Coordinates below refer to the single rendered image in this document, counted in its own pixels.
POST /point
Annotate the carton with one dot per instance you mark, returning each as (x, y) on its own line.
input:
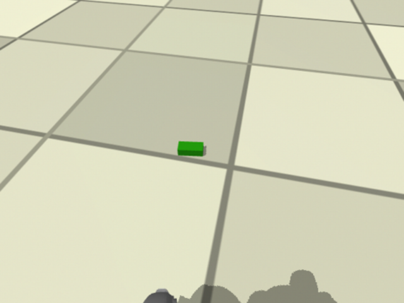
(187, 148)

